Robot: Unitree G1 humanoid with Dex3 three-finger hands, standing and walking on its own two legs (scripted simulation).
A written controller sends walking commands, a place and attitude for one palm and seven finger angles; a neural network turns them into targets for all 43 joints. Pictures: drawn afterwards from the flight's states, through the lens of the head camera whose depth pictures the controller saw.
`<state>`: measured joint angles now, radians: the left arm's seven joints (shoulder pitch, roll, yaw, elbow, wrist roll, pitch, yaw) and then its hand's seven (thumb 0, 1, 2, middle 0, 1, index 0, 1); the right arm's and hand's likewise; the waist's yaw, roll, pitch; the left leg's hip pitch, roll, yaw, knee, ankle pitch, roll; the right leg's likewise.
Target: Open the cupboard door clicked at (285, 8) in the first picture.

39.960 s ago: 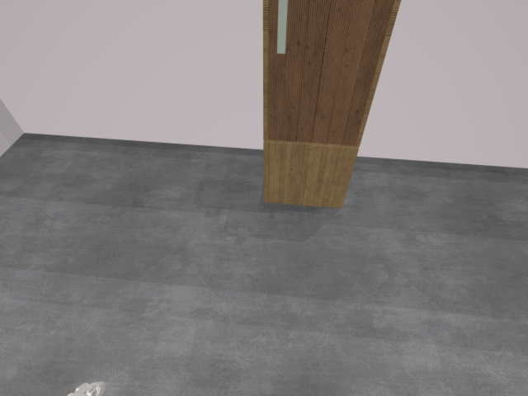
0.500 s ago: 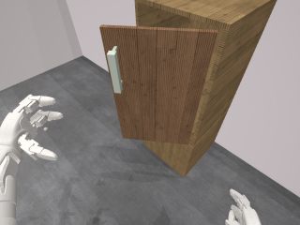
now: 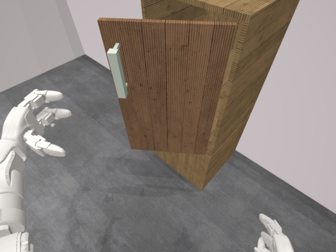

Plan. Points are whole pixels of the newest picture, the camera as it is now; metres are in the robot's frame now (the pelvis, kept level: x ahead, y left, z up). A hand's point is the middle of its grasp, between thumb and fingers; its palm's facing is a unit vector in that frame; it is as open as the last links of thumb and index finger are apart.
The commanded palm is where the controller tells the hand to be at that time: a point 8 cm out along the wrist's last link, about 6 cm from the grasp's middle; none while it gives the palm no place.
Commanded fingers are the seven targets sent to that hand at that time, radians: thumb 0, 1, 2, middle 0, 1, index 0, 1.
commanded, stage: move the hooked fingers beside the handle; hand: left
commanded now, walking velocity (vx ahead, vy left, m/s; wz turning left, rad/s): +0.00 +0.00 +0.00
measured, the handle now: (120, 71) +0.58 +0.18 +0.12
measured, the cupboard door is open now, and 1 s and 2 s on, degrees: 37 37 37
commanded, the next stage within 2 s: none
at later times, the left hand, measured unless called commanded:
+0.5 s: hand (73, 103) +0.42 +0.26 +0.14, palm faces -0.02 -1.00 -0.02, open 14.0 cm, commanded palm +0.40 +0.31 +0.13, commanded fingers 0.00 -0.50 0.30 -0.30 -1.20 -0.30 -1.20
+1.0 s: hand (87, 86) +0.48 +0.24 +0.14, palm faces -0.02 -1.00 -0.01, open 14.0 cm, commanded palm +0.47 +0.30 +0.13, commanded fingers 0.00 -0.50 0.30 -0.30 -1.20 -0.30 -1.20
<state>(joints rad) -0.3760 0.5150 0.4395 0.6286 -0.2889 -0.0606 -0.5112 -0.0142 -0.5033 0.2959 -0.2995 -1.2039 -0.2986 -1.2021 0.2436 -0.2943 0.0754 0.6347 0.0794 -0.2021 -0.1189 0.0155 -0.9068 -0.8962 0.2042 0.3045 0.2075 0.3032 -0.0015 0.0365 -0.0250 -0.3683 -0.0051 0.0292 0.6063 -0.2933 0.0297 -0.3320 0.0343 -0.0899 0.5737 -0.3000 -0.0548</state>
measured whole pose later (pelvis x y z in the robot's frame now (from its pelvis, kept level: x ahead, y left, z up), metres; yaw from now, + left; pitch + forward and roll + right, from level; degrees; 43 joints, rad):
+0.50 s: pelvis +0.01 +0.02 +0.00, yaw -1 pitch +6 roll -1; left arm -0.55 0.50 0.41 0.78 -0.23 -0.12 -0.43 -0.01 -0.50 0.30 -0.30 -1.20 -0.30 -1.20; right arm 0.34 -0.29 0.06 0.64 0.07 -0.13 -0.09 0.01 -0.91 -0.90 0.20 0.30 0.21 0.30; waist -0.05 0.03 -0.05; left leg -0.40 -0.02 0.06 0.59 -0.31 0.05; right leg -0.38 0.02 -0.06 0.57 -0.30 -0.03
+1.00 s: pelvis +0.01 +0.02 -0.01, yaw -2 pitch +11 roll -1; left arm -0.88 0.60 0.42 1.17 -0.15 -0.23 -0.40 -0.01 -0.50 0.30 -0.30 -1.20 -0.30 -1.20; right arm 0.38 -0.31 0.06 0.66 0.05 -0.04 -0.07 0.01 -0.91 -0.90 0.20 0.30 0.21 0.30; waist -0.12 0.02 -0.05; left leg -0.53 -0.01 0.06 0.66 -0.31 0.05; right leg -0.50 0.03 -0.06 0.62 -0.31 -0.03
